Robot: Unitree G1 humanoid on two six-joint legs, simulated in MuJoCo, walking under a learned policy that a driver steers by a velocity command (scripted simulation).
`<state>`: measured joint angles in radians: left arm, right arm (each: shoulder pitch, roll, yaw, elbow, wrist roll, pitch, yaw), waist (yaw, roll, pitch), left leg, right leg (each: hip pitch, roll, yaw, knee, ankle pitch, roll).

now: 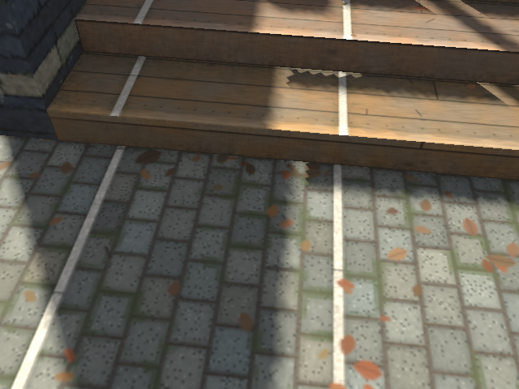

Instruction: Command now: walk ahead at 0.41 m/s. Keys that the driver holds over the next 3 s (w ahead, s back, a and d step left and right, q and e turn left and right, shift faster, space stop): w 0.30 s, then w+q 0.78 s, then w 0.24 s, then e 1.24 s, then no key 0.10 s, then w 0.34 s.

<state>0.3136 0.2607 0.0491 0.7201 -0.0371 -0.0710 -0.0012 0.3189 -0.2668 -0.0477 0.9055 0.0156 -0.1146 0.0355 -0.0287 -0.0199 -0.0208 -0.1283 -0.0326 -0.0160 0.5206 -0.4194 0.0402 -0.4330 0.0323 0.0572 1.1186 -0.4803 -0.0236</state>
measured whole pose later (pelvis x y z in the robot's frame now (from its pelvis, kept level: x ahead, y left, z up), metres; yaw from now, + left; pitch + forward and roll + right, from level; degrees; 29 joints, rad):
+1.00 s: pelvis +0.51 +0.07 +0.00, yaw +20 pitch +2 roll -1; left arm 0.20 0.30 0.05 0.77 -0.01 -0.11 0.00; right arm 0.25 -0.29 -0.07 0.68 0.01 -0.05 0.03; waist -0.01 -0.01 0.06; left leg -0.36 -0.08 0.00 0.50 -0.17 0.09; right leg -0.46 -0.07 0.03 1.19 -0.36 0.00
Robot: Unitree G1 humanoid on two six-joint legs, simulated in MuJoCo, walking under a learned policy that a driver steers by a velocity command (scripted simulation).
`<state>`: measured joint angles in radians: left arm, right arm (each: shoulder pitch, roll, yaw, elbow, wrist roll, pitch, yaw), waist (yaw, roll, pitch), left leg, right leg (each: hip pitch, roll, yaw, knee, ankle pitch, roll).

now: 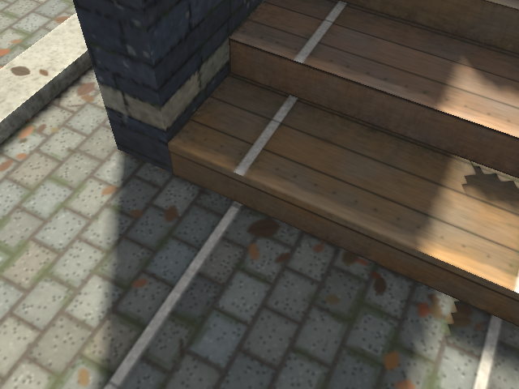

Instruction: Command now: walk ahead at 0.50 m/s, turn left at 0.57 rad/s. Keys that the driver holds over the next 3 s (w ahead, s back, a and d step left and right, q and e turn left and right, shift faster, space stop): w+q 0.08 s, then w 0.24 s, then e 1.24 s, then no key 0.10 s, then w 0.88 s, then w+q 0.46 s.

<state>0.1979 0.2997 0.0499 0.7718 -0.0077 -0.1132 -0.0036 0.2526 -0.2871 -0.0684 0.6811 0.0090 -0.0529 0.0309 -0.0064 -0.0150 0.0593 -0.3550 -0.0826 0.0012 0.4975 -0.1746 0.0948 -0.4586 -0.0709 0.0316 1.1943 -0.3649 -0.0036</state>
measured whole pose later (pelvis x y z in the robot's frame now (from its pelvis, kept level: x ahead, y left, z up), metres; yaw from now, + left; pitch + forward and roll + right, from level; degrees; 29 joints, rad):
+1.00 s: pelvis +0.36 -0.01 +0.01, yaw -12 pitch +0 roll -1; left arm 0.19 0.34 0.10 0.78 -0.02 0.05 0.03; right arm 0.16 -0.27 -0.03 0.71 -0.01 -0.02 -0.06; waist 0.00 -0.04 0.07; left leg -0.23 0.01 0.05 0.42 -0.19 0.04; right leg -0.49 0.05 0.08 1.06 -0.42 0.09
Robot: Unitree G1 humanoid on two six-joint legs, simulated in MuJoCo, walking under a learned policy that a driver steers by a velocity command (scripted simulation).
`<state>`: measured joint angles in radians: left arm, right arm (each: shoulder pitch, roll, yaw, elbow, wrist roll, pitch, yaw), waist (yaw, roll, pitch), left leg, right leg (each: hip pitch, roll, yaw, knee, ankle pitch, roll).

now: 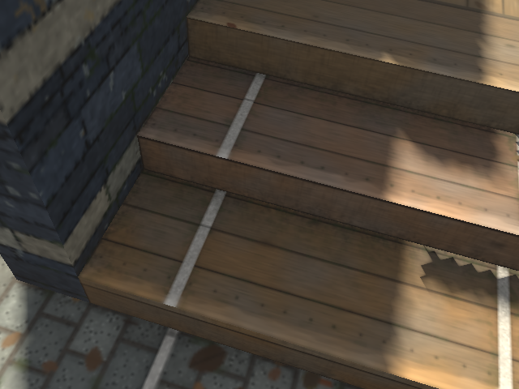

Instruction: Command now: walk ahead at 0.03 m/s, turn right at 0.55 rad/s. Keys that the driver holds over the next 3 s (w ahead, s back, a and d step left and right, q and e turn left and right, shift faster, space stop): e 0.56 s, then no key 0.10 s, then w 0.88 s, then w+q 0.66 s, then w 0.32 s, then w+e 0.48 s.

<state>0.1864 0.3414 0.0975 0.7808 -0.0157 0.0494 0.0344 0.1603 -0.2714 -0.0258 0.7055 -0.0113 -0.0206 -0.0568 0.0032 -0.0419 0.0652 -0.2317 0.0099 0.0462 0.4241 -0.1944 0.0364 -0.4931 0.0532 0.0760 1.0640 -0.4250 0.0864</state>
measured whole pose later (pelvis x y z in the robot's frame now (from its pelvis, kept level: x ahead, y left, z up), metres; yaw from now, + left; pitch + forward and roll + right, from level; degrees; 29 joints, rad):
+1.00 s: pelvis +0.07 -0.07 +0.00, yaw -25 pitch +1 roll +0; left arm 0.22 0.29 0.04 0.77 0.05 0.00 -0.05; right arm 0.38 -0.25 -0.04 0.86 -0.02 -0.04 0.00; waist -0.05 -0.04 0.01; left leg -0.06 -0.01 -0.02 0.30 -0.25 0.02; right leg -0.41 0.02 0.02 0.79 -0.31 -0.01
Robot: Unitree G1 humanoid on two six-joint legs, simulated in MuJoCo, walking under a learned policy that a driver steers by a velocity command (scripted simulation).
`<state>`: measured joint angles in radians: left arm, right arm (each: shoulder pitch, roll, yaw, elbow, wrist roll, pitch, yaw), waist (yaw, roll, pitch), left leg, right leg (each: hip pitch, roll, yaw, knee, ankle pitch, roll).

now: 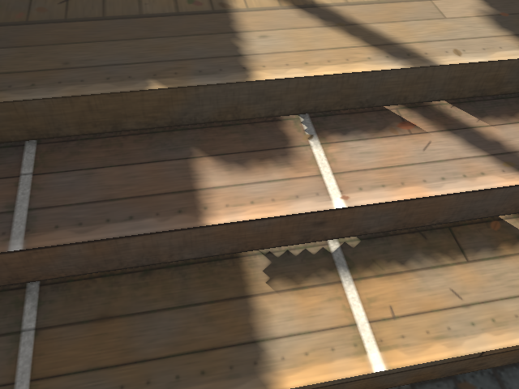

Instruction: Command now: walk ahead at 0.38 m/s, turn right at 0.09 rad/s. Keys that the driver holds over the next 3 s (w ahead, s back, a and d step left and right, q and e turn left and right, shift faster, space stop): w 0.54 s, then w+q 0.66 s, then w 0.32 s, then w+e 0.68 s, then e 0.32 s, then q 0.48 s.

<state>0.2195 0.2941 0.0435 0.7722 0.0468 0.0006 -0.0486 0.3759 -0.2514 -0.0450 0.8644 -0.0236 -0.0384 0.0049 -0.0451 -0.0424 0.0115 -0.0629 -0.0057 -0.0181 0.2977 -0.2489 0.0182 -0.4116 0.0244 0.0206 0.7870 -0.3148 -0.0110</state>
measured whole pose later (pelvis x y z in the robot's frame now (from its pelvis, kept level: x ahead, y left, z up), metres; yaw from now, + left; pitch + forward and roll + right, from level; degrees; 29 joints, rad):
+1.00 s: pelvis +0.54 +0.11 +0.10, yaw +10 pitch +5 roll +2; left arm 0.07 0.26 -0.02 0.69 0.06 -0.05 -0.06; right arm 0.42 -0.22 0.01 1.08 -0.08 -0.06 0.07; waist -0.03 -0.05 -0.04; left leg -0.49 -0.20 -0.01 0.73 -0.33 0.13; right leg -1.09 0.01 0.18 1.91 -0.07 -0.15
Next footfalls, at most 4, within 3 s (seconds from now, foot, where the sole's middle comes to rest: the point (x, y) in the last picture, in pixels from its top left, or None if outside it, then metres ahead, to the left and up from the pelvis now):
0.12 right None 0.13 -0.11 -0.78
0.76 left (181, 336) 0.59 0.16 -0.64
1.28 right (206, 183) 0.95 0.11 -0.50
1.70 left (94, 160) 1.04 0.42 -0.50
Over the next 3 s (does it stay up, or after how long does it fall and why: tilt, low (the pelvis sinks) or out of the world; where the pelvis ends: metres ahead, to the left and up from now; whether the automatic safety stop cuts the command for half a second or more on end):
stays up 1.38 0.38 0.39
